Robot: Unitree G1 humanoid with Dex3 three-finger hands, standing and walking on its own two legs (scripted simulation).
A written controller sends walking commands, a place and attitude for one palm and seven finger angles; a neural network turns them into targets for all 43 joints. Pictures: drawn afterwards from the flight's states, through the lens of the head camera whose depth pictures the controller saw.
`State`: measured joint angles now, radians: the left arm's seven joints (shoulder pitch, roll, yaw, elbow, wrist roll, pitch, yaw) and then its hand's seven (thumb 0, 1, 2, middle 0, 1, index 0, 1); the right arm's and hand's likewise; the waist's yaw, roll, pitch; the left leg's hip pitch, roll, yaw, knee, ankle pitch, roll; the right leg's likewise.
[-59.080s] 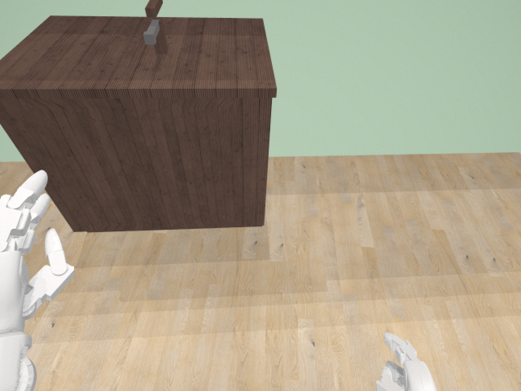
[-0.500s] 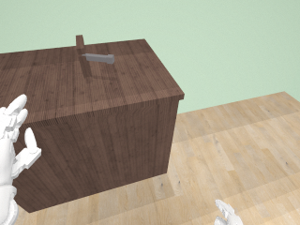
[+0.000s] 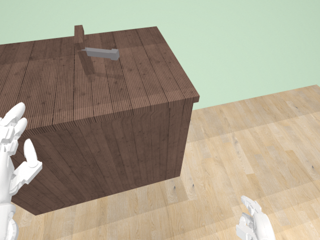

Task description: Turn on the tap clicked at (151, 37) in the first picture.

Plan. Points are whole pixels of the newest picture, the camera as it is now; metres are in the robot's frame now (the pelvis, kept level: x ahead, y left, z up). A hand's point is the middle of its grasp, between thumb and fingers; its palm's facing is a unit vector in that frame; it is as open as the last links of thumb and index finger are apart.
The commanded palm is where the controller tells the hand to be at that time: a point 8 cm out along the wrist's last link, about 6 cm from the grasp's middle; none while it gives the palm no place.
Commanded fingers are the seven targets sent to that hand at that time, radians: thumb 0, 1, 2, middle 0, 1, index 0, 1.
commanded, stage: take the last steps up to it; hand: left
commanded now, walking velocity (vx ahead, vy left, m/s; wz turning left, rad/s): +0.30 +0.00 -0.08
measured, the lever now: (114, 54) +0.68 +0.21 +0.11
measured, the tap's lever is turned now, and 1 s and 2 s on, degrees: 64 64 64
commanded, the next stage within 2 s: come to a stop and stand still in 0.82 s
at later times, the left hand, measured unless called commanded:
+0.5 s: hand (70, 129) +0.30 +0.21 +0.16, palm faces +0.32 -0.83 -0.45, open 7.4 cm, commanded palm +0.24 +0.27 +0.18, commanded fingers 0.00 0.90 0.90 -0.20 -0.30 -0.20 -0.30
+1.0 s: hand (99, 90) +0.41 +0.18 +0.16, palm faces +0.33 -0.81 -0.48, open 7.4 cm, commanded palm +0.35 +0.24 +0.18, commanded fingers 0.00 0.90 0.90 -0.20 -0.30 -0.20 -0.30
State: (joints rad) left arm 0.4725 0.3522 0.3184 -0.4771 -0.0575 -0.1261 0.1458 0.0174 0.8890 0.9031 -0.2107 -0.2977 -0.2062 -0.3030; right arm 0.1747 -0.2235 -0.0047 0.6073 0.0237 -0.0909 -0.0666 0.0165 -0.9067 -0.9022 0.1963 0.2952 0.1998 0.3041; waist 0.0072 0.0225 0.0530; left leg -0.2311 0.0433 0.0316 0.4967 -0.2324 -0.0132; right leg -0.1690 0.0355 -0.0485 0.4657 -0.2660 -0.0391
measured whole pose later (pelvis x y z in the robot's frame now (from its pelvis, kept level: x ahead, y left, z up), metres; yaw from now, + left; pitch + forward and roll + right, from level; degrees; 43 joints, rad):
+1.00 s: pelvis +0.19 -0.04 -0.02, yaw -1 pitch -2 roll +1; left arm 0.47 0.40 0.36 -0.54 -0.06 -0.11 0.14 0.02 0.89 0.90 -0.21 -0.30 -0.21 -0.30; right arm 0.14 -0.17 0.01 0.59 0.03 -0.08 -0.05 0.01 -0.91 -0.90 0.20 0.30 0.20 0.30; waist -0.02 0.04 0.09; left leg -0.35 0.07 0.03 0.78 -0.37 -0.01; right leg -0.26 0.02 -0.07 0.69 -0.36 -0.06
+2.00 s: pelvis +0.20 -0.02 +0.00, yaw -4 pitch -2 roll -1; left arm 0.36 0.37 0.36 -0.40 -0.06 -0.20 0.10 0.02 0.89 0.90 -0.20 -0.30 -0.20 -0.30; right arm 0.20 -0.23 0.00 0.56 0.02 -0.11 -0.01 0.02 -0.91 -0.90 0.20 0.30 0.20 0.30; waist 0.02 0.00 0.05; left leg -0.24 0.00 0.07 0.48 -0.20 0.04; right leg -0.24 0.02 -0.01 0.44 -0.17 -0.01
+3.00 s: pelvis +0.21 +0.01 +0.00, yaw +1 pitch -2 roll -2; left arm 0.39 0.34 0.34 -0.42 -0.01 -0.21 0.10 0.02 0.89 0.90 -0.21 -0.30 -0.21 -0.30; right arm 0.22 -0.19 0.02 0.59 0.01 -0.13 -0.01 0.02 -0.90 -0.90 0.20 0.30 0.20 0.30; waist 0.03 -0.02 0.06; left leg -0.22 -0.04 0.05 0.46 -0.21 0.08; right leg -0.17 0.02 0.03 0.40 -0.19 0.02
